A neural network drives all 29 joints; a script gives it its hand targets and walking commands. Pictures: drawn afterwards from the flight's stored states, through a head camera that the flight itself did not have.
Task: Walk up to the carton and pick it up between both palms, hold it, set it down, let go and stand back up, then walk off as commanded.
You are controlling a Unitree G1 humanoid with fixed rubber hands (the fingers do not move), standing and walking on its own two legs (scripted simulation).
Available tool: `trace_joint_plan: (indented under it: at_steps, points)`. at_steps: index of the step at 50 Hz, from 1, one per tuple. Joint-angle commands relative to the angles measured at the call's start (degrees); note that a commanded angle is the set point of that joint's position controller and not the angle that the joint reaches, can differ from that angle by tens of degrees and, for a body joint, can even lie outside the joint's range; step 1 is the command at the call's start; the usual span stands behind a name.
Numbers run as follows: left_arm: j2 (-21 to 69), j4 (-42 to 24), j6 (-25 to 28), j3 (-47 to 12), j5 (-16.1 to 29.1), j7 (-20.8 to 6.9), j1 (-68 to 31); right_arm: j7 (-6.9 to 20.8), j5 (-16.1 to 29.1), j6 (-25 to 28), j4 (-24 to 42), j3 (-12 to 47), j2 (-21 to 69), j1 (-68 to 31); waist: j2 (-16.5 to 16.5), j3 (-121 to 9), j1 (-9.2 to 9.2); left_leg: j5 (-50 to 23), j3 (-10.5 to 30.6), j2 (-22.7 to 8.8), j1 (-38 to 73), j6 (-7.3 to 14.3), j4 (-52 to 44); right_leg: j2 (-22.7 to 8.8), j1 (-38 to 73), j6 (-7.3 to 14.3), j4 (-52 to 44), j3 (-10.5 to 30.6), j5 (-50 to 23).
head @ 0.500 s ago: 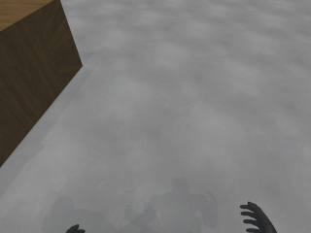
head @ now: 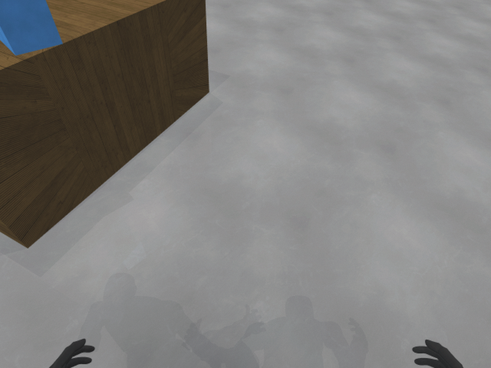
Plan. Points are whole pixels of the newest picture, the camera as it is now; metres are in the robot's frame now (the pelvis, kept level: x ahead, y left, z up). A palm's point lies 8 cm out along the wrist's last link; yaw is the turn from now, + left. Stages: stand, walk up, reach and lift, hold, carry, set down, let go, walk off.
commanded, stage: walk up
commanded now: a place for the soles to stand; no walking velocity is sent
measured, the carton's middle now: (14, 6) +1.28 +0.77 +0.08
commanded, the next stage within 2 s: none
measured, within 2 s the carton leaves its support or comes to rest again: neither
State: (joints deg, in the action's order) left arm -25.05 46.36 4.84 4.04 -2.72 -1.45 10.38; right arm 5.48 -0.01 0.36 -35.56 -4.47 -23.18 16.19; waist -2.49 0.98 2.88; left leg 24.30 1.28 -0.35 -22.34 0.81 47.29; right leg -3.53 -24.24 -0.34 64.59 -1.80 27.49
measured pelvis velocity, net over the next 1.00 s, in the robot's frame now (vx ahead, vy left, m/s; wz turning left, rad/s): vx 0.29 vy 0.03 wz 0.52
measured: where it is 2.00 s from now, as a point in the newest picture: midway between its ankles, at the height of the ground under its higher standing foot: (197, 306)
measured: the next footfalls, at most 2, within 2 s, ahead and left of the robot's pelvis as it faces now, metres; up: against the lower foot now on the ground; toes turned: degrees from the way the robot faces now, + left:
right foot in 0.22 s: +0.18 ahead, -0.10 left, +0.00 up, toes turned +4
left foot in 0.62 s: +0.18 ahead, +0.22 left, +0.00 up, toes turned +22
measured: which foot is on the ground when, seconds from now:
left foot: down 0.00-0.26, up 0.28-0.60, down 0.62-0.94, up 0.96-1.00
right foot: up 0.00-0.20, down 0.22-0.66, up 0.68-0.90, down 0.92-1.00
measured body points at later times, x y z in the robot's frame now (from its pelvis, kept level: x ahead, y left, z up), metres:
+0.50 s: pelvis +0.14 +0.00 +0.01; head +0.15 -0.02 +0.45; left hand +0.17 +0.35 -0.06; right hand +0.35 -0.26 -0.08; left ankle +0.08 +0.17 -0.65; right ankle +0.14 -0.10 -0.71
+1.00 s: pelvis +0.29 +0.03 -0.01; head +0.31 +0.03 +0.43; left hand +0.27 +0.39 -0.08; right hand +0.54 -0.19 -0.10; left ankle +0.16 +0.18 -0.66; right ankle +0.37 -0.04 -0.71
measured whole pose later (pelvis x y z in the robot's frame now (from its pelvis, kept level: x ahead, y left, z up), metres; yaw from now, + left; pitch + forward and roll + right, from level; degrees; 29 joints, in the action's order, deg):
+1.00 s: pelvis +0.29 +0.03 -0.01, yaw +30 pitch -2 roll +3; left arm -24.4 41.7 6.9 4.0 -0.9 -2.2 9.6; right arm -0.7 0.0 3.8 -36.4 -4.2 -23.5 17.1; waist -1.4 4.8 1.1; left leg 28.4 8.4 1.9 -24.3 -1.4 65.6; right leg -3.7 -26.6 0.6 54.1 -1.9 25.1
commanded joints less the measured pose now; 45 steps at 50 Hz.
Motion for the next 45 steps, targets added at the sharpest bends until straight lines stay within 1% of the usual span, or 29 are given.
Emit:
trace_joint_plan:
  at_steps: [1, 2, 4, 6, 8, 9, 10, 11, 12, 13, 14, 15, 18, 24, 27, 28, 29, 30, 31, 32, 33, 34, 35, 36, 38, 42, 43, 44, 45]
  points:
    - [-9.53, -8.34, 2.83, 2.54, 1.79, -1.18, -9.53, -2.05, -0.36, 2.96, -0.86, -4.62, -16.12, 6.29, 12.89, -1.06, 1.22, -23.74, 30.27, -9.91, 23.81, 14.74, -25.34, 1.46, -20.03, 1.79, -3.79, 1.97, 0.71]
    - [-9.04, -9.37, 2.86, 2.41, 2.03, -0.96, -10.89, -2.28, -0.57, 3.06, -0.51, -4.82, -16.33, 6.82, 13.93, -2.15, 1.43, -25.98, 31.6, -11.31, 23.98, 16.14, -24.41, 1.5, -19.66, 1.62, -6.62, 2.77, 2.58]
    - [-9.88, -10.34, 3.31, 2.75, 2.19, -0.71, -12.02, -2.31, -0.65, 3.17, 0.6, -4.7, -16.0, 6.32, 10.12, -2.32, 1.37, -21.48, 34.64, -13.29, 23.91, 18.31, -23.76, 1.16, -20.76, 1.97, -11.18, 4.25, 2.98]
    - [-9.81, -10.63, 3.66, 2.82, 2.32, -0.95, -11.2, -2.49, -0.72, 3.42, 0.59, -4.4, -16.38, 4.95, 9.67, 0.85, 0.0, -20.6, 36.02, -13.77, 18.1, 17.99, -23.73, 0.78, -17.11, 2.81, -15.99, 5.76, -0.9]
    - [-10.05, -9.46, 3.84, 3.21, 2.46, -0.9, -8.28, -2.27, -0.71, 3.14, 0.68, -4.17, -15.71, 2.85, 11.05, 0.86, -1.03, -20.13, 31.98, -11.11, 9.19, 15.55, -22.38, 2.23, -7.19, 3.28, -21.4, 3.56, -4.27]
    - [-10.08, -7.83, 3.96, 3.74, 2.44, -0.69, -2.61, -2.06, -0.48, 3.07, 1.35, -3.98, -14.97, 0.05, 9.69, 1.16, -4.72, -18.99, 30.49, -9.45, 2.22, 13.37, -18.06, 2.87, 3.84, 3.49, -27.24, 4.98, -6.81]
    - [-10.05, -6.12, 4.42, 4.27, 2.48, 0.02, 5.35, -2.08, -0.15, 3.13, 2.26, -3.34, -12.86, -2.38, 7.35, -2.53, -9.14, -23.55, 22.75, -4.75, -9.04, 8.63, -8.61, 4.17, 22.64, 4.1, -36.54, 4.6, -11.91]
    - [-16.34, -5.24, 4.84, 6.14, 1.6, 1.04, 12.97, -2.01, 0.41, 3.79, 2.82, -1.52, -6.67, -0.28, -9.37, -11.15, -12.41, -17.63, 14.01, 5.04, -15.76, 4.49, 10.97, -4.89, 37.43, 5.21, -43.78, 16.59, -7.75]
    - [-19.15, -6.43, 4.13, 6.97, 1.63, 1.85, 15.56, -2.47, 0.58, 3.82, 3.33, -0.52, -4.84, 0.78, -14.57, -15.3, -12.9, 6.92, 8.77, 6.92, -25.01, 1.56, 21.05, -21.59, 43.5, 5.62, -47.42, 33.61, -1.22]
    - [-20.07, -5.95, 3.61, 7.5, 1.26, 1.91, 12.71, -2.9, 0.43, 3.11, 2.71, -2.14, -11.77, -0.72, -7.29, -13.71, -11.92, 5.03, 7.69, 3.0, -30.01, 0.6, 24.55, -26.09, 41.99, 6.71, -48.83, 41.84, 4.28]
    - [-17.74, -6.55, 3.58, 6.63, 1.39, 1.75, 7.27, -2.77, -0.12, 2.71, 0.99, -3.03, -15.2, -2.71, -2.27, -8.55, -9.58, 1.48, 7.49, -1.16, -29.68, 0.77, 27.09, -25.88, 34.91, 8.21, -48.69, 39.36, 6.99]
    - [-16.16, -6.73, 3.62, 5.53, 1.42, 1.47, 4.57, -2.4, 0.17, 2.82, 0.05, -3.2, -15.91, -3.77, -0.95, -2.11, -7.83, -1.54, 6.38, -3.01, -26.97, 0.14, 27.24, -22.88, 27.44, 7.69, -48.53, 33.81, 3.52]
    - [-13.84, -6.18, 3.52, 4.65, 2.25, 0.73, 0.62, -1.41, 0.26, 2.36, -1.17, -3.82, -14.24, -0.93, -4.51, 4.51, -4.6, -3.36, 4.08, -5.72, -21.31, -0.76, 22.92, -17.35, 18.67, 6.03, -49.59, 19.82, -7.26]
    - [-16.08, -6.45, 3.43, 5.71, 2.17, -0.59, 2.96, -0.52, 0.09, 2.89, 2.27, -2.61, -11.11, -8.45, -6.52, 5.15, -7.79, -2.8, -2.47, -9.22, -18.77, -0.83, 5.18, -18.53, 20.68, 12.82, -45.9, 6.6, -24.52]
    - [-17.8, -7.21, 2.33, 6.06, 1.91, -1.13, 0.51, -0.44, -0.16, 3.48, 1.66, -2.75, -10.19, -6.3, -8.79, 2.31, -6.97, -1.52, -7.69, -7.4, -12.78, -0.39, -3.66, -18.84, 20.11, 11.95, -39.8, -1.55, -28.48]
    - [-17.1, -7.41, 2.05, 5.8, 1.85, -1.13, 0.94, -0.61, -0.32, 3.77, 1.7, -2.75, -10.3, -5.94, -6.88, 2.16, -6.74, -1.89, -8.81, -5.96, -10.9, 0.28, -6.34, -18.94, 19.31, 11.62, -36.05, -2.59, -32.77]
    - [-17.36, -7.67, 1.46, 5.81, 1.88, -1.4, -1.4, -1.0, -0.38, 3.97, 0.3, -3.28, -10.6, -2.65, -6.27, 1.27, -4.22, -3.35, -11.28, -3.87, -3.08, 0.59, -11.39, -17.88, 14.54, 10.02, -30.76, -6.32, -34.47]
    - [-17.02, -8.13, 0.7, 5.81, 2.32, -1.59, -3.38, -1.58, -0.78, 4.5, -2.36, -4.66, -12.6, 6.8, 0.11, -5.13, 1.1, -7.57, -13.31, 1.07, 11.99, 1.87, -18.36, -13.79, 10.83, 8.13, -16.05, -11.24, -38.28]
    - [-12.8, -8.32, 0.52, 4.57, 1.7, -1.4, -0.82, -2.71, -0.67, 4.73, -6.58, -6.71, -17.09, 17.36, 9.64, -10.44, 4.81, -4.67, -4.28, 3.72, 28.24, 5.34, -17.66, -8.12, -1.08, 5.69, 5.7, -11.62, -33.15]
    - [-6.25, -10.08, 1.11, 2.61, 1.64, -1.2, -1.01, -4.13, -0.1, 4.48, -5.86, -7.94, -23.05, 19.44, 22.69, -10.73, 5.74, -3.56, 19.04, -5.69, 38.93, 10.55, -21.49, -0.8, -19.6, 2.41, 14.37, -9.48, -3.14]
    - [-8.58, -12.17, 1.77, 2.45, 1.98, -1.05, -6.08, -4.88, 0.63, 4.42, -3.93, -7.14, -24.5, 17.1, 24.35, -11.36, 5.27, -14.69, 42.53, -14.06, 45.95, 17.6, -23.86, 4.54, -33.38, 0.64, 14.39, -4.31, 4.46]
    - [-12.44, -12.58, 2.35, 2.57, 2.44, -0.51, -10.61, -5.49, 1.3, 4.69, -3.84, -7.07, -21.91, 16.23, 13.72, -9.24, 4.28, -27.04, 48.61, -19.69, 44.58, 21.03, -23.34, 1.12, -35.02, 1.5, 14.91, 3.25, 4.68]
    - [-12.85, -11.82, 2.83, 2.67, 2.64, -0.39, -12.42, -6.05, 0.85, 4.66, -4.43, -6.46, -21.02, 15.39, 9.88, -9.04, 3.94, -39.31, 41.17, -18.8, 44.46, 21.06, -19.92, -1.82, -34.59, 1.82, 12.91, 5.41, 4.16]
    - [-12.0, -11.35, 3.18, 2.84, 2.75, -0.32, -11.91, -6.67, 0.61, 4.63, -4.0, -5.91, -18.7, 14.35, 10.15, -9.08, 3.73, -48.71, 33.49, -15.6, 42.96, 18.85, -15.51, -2.74, -33.05, 1.86, 9.74, 5.08, 4.06]
    - [-10.22, -10.65, 2.59, 2.86, 1.97, -0.7, -8.44, -7.02, 0.59, 4.94, -2.75, -4.52, -17.06, 8.59, 12.18, -7.5, 1.35, -51.27, 26.03, -12.75, 30.89, 16.1, -12.7, -3.27, -24.82, 1.21, 2.87, 4.68, 6.86]
    - [-10.01, -11.35, 2.96, 3.86, 2.66, -1.34, -5.58, -6.7, -0.58, 6.34, -0.45, -4.56, -18.54, 1.18, 14.08, -4.45, -2.33, -39.49, 27.82, -13.97, 9.51, 14.94, -12.3, -2.41, -10.56, 2.89, -14.1, 6.73, 3.26]
    - [-10.0, -9.41, 3.27, 4.22, 2.49, -1.34, -0.76, -6.62, -0.28, 6.51, -0.08, -4.25, -17.73, -2.3, 10.14, -4.17, -6.33, -36.0, 24.3, -11.72, 0.25, 12.3, -7.89, -1.62, 0.93, 3.45, -20.69, 5.55, -4.33]
    - [-10.44, -5.54, 3.34, 5.17, 2.37, -1.08, 9.89, -6.38, -0.05, 6.27, 0.43, -3.82, -16.11, -5.24, 5.67, -8.16, -11.95, -32.06, 16.09, -6.52, -10.83, 7.61, 1.7, 1.33, 21.47, 3.75, -29.35, 4.07, -11.82]
    - [-15.52, -3.14, 3.18, 7.19, 1.79, -0.3, 19.98, -6.34, 0.34, 6.19, 1.44, -1.78, -9.32, -5.46, -12.07, -11.38, -17.92, -19.58, 9.15, 3.5, -19.88, 3.47, 23.49, -3.93, 32.56, 3.03, -36.51, 13.04, -6.05]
